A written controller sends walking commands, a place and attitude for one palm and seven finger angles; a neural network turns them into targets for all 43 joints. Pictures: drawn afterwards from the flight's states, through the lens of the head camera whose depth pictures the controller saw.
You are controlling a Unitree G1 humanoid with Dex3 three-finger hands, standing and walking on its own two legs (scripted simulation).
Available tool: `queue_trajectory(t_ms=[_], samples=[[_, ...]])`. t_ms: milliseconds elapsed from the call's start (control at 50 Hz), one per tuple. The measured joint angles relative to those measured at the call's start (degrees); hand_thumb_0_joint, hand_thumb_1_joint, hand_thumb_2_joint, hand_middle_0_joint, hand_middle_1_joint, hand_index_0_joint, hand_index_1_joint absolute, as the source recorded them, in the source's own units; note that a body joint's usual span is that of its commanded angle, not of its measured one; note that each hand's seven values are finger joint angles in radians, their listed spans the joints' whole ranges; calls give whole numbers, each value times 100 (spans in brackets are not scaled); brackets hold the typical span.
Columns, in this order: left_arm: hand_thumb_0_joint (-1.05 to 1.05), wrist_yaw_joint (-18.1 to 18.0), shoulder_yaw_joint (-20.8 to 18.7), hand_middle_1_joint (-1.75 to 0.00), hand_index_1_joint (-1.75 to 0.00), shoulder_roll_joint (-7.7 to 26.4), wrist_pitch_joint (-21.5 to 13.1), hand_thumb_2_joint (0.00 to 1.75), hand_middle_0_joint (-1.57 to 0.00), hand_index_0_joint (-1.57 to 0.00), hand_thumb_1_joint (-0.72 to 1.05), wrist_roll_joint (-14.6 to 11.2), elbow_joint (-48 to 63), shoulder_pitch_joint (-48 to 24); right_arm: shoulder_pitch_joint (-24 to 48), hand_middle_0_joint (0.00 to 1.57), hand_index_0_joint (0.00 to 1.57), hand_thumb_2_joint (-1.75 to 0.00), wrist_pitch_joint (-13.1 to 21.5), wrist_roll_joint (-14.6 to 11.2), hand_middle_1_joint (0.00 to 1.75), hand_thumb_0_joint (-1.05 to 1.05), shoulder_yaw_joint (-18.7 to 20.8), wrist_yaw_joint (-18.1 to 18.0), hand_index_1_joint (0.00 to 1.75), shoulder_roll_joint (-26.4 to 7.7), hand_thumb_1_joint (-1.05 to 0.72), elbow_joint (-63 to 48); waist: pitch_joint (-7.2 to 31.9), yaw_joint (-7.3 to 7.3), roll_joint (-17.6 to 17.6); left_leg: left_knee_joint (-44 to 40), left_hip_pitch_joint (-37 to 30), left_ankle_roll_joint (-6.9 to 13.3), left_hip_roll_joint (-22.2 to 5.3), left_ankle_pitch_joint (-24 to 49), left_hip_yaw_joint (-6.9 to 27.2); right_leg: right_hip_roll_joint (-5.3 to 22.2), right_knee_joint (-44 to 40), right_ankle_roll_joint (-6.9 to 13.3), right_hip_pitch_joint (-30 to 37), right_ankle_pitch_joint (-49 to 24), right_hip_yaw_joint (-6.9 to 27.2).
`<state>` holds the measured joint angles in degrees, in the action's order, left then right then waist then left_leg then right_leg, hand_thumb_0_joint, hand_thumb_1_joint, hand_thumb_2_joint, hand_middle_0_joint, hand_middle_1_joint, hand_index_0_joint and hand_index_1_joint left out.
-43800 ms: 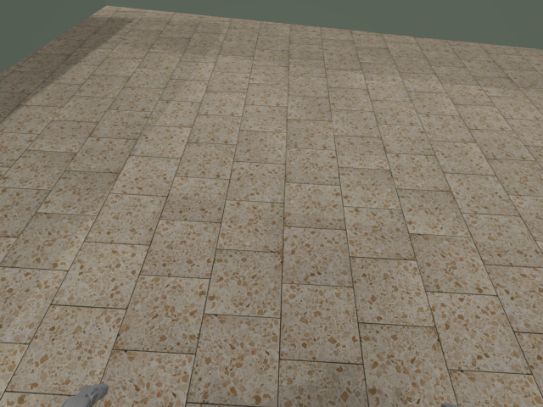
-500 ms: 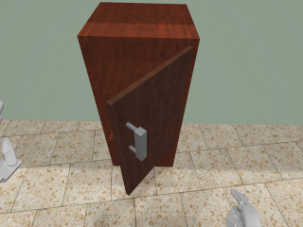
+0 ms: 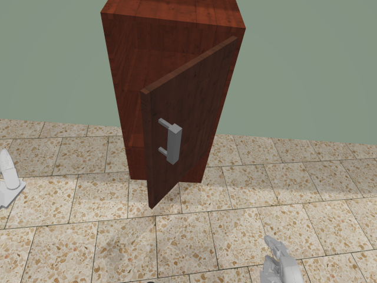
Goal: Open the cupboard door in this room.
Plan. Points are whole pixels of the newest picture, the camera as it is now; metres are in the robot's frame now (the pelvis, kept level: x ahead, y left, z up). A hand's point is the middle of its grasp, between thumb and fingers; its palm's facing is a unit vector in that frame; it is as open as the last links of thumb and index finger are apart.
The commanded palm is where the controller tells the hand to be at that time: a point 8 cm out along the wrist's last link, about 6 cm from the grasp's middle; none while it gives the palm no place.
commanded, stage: step back with the hand held close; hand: left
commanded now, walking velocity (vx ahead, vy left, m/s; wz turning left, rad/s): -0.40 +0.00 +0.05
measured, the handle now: (167, 141) +0.47 +0.09 -0.01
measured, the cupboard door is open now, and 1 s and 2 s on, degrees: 51 51 51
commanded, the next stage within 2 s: stop stepping back and stand still in 0.04 s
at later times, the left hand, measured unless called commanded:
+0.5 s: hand out of the picture +0.10 +0.22 +0.15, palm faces +0.45 -0.80 -0.39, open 7.4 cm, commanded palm +0.03 +0.25 +0.17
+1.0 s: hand out of the picture +0.05 +0.22 +0.16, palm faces +0.45 -0.78 -0.43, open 7.4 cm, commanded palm -0.02 +0.27 +0.17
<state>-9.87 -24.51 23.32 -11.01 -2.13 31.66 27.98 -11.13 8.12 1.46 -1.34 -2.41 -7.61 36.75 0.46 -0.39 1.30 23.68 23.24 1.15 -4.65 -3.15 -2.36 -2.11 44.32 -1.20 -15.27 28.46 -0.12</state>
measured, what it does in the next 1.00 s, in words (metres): walks backwards: right foot, then left foot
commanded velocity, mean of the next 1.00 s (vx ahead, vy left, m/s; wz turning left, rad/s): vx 0.10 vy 0.04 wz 0.01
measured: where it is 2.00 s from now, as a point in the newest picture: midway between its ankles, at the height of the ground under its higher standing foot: outside the picture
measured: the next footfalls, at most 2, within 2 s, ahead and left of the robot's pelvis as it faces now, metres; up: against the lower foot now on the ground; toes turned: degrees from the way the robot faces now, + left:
right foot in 0.10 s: -0.09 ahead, -0.11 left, +0.00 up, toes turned -1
left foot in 0.42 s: -0.08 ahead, +0.06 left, +0.00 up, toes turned +3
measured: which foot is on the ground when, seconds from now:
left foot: down 0.00-0.14, up 0.16-0.40, down 0.42-0.70, up 0.72-0.94, down 0.96-1.00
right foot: up 0.00-0.08, down 0.10-1.00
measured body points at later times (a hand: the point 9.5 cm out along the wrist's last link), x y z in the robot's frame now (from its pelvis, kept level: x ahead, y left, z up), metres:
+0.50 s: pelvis -0.11 -0.05 -0.01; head -0.11 -0.03 +0.44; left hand +0.07 +0.26 +0.17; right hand +0.04 -0.31 -0.08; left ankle -0.12 +0.06 -0.74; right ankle -0.13 -0.12 -0.74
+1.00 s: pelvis -0.15 -0.03 -0.01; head -0.14 -0.02 +0.44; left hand +0.02 +0.26 +0.18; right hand +0.00 -0.28 -0.09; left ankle -0.14 +0.11 -0.74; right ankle -0.14 -0.12 -0.74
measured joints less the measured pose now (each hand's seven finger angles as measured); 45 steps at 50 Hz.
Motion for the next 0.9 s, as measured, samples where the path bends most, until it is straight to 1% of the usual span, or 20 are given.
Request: queue_trajectory(t_ms=[60,100,120,140,160,200,260,340,420,460,520,580,640,680,700,740,780,800,840,900], samples=[[1,90,73,-30,-30,103,89,90,-20,-20,89,-66,62,-14,216,21,21,-90,7,12,30,1,-33,37,30,17,-90,-95,-62,71,74,-305,150,-86,-7,374,-43,-45,-810,58,351,-231,-97],[1,167,-28,-30,-30,316,75,90,-20,-20,89,-129,230,127,343,21,21,-90,-50,5,30,1,-53,65,30,13,-90,-218,-112,85,206,-335,311,-159,25,544,-128,-35,-1603,121,631,-786,-188],[1,214,-88,-30,-30,400,34,90,-20,-20,89,-140,315,214,417,21,21,-90,-105,0,30,1,-48,79,30,-25,-90,-268,-157,83,198,-237,431,-200,-9,575,-144,-65,-1863,215,704,-713,-202],[1,267,-79,-30,-30,421,-14,90,-20,-21,89,-146,359,282,485,21,21,-90,-187,-17,30,1,-24,80,30,-90,-90,-252,-238,94,75,-24,533,-224,-86,270,-54,-176,-1880,326,694,-699,-250],[1,308,-73,-30,-30,484,-65,90,-21,-21,89,-137,398,373,488,21,21,-90,-269,-41,30,1,-2,67,30,-141,-90,-222,-261,80,36,360,681,-245,-67,-391,53,-222,-1869,414,662,-748,-269],[1,326,-142,-30,-30,619,-160,90,-21,-21,89,-78,468,631,373,21,21,-90,-393,-131,30,1,24,47,30,-225,-90,-154,-181,-9,160,1590,979,-237,208,-1394,212,-140,-1874,486,585,-886,-201],[1,264,-379,-30,-30,664,-156,90,-21,-21,89,-21,422,1040,117,21,21,-90,-529,-189,30,1,31,-13,30,-341,-90,-172,55,-74,367,2467,929,-242,493,-1626,40,9,-1886,506,507,-1004,-37],[1,94,-244,-30,-30,378,4,90,-21,-21,89,-30,-108,784,-133,21,21,-90,-518,-216,30,1,136,-155,30,-607,-90,-168,273,-21,217,2187,252,-153,572,-1547,-171,21,-1850,520,481,-1042,-86],[1,-14,67,-30,-30,-7,191,90,-21,-21,89,-13,-498,271,-287,20,20,-90,-513,-247,30,1,242,-214,30,-787,-90,-118,348,76,53,974,-744,31,513,-1217,-126,-34,-1596,492,364,-967,-309],[1,-30,174,-30,-30,-109,233,90,-21,-21,89,-2,-506,135,-272,20,20,-90,-519,-254,30,1,275,-228,30,-771,-90,-105,284,142,92,507,-994,45,547,-1489,-63,-1,-1351,455,240,-891,-395],[1,-15,183,-30,-30,-111,218,90,-21,-21,89,44,-372,249,-225,20,20,-90,-448,-228,30,2,208,-178,30,-628,-90,-196,132,141,242,557,-981,55,584,-1262,-172,52,-1188,299,165,-974,-277],[2,39,104,-30,-30,84,146,90,-21,-21,89,74,-140,503,-283,20,20,-90,-280,-162,30,2,119,-142,30,-470,-90,-303,123,196,238,638,-938,57,573,-1245,-198,57,-1117,267,125,-940,-276],[2,65,18,-30,-30,220,14,90,-21,-21,89,112,-111,520,-379,20,20,-90,-199,-131,30,1,39,-154,30,-357,-90,-264,162,186,76,743,-860,56,513,-1259,-117,0,-1194,338,150,-1018,-370],[1,63,-53,-30,-30,231,-72,90,-21,-21,89,131,-236,449,-442,20,20,-90,-225,-120,30,1,12,-169,30,-297,-90,-200,226,153,-39,905,-737,52,486,-1559,-51,-65,-1255,485,132,-981,-393],[1,64,-78,-30,-30,210,-103,90,-21,-21,89,135,-318,404,-470,20,21,-90,-255,-112,30,1,13,-170,30,-282,-90,-170,266,128,-98,1075,-615,46,478,-1887,-1,-107,-1273,574,88,-933,-397],[1,58,-86,-30,-30,124,-151,90,-21,-21,89,131,-494,278,-469,21,21,-90,-318,-112,30,1,32,-139,30,-269,-90,-54,274,25,-108,1994,-220,5,523,-2157,53,-103,-1360,703,18,-1125,-375],[1,70,-44,-30,-30,-16,-192,90,-21,-21,89,134,-686,145,-444,21,21,-90,-352,-101,30,1,51,-96,30,-289,-90,90,217,-73,-36,2906,103,-29,559,-2041,71,-30,-1467,696,15,-1448,-324],[1,77,-4,-30,-30,-87,-195,90,-21,-21,89,139,-773,106,-456,21,21,-90,-368,-93,30,1,56,-84,30,-303,-90,137,212,-75,-7,3077,182,-37,529,-1939,67,1,-1522,659,34,-1468,-318],[1,93,99,-30,-30,-189,-166,90,-21,-21,89,153,-879,62,-517,21,21,-90,-382,-86,30,2,58,-98,30,-330,-90,175,232,-38,64,2868,161,-25,412,-1798,18,68,-1615,596,62,-1460,-346],[1,99,276,-30,-30,-278,-94,90,-20,-21,89,180,-786,82,-569,21,21,-90,-318,-61,30,2,79,-176,30,-392,-90,171,189,5,158,1798,-267,32,250,-1691,-57,131,-1593,545,60,-1418,-393]])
